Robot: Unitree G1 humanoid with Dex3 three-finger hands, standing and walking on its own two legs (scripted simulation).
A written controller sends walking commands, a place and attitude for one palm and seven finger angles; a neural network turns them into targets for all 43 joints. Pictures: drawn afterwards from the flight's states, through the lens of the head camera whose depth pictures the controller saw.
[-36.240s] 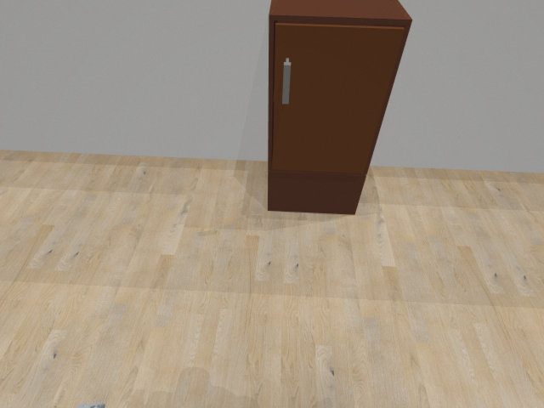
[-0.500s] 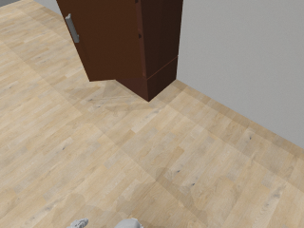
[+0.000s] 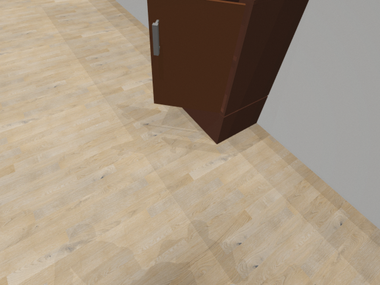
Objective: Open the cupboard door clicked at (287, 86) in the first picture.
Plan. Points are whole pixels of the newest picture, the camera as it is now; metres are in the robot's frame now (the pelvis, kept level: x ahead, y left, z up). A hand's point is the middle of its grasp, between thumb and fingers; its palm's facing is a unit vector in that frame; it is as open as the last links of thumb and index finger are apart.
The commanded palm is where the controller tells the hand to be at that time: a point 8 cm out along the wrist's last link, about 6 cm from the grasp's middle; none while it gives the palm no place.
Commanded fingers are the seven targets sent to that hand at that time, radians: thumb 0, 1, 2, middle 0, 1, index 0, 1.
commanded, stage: take the last steps up to it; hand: left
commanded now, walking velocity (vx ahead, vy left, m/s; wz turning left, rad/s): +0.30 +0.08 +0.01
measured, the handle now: (157, 37) +1.08 +0.26 -0.05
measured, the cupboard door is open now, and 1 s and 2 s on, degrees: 47 47 47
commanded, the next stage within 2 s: come to a stop and stand still in 1.12 s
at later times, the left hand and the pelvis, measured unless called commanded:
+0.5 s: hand (146, 212) +0.31 +0.15 -0.16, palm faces +0.00 -0.99 -0.17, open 7.3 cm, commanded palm none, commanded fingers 0.00 0.90 0.90 -0.20 -0.30 -0.20 -0.30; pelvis +0.17 -0.02 -0.01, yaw +2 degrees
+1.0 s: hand (114, 217) +0.30 +0.24 -0.18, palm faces +0.12 -0.98 -0.16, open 7.3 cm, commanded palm none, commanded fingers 0.00 0.90 0.90 -0.20 -0.30 -0.20 -0.30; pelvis +0.35 +0.06 +0.00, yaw +1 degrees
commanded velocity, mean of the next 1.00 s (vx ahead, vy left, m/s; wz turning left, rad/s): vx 0.29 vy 0.07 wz -0.01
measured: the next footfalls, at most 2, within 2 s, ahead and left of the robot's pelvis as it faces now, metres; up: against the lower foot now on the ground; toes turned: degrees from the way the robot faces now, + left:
right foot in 0.42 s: +0.26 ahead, -0.10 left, +0.00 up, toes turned -5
left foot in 0.86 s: +0.50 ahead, +0.15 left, +0.00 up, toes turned +2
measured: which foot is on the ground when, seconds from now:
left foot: down 0.00-0.42, up 0.44-0.84, down 0.86-1.00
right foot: up 0.00-0.40, down 0.42-0.88, up 0.90-1.00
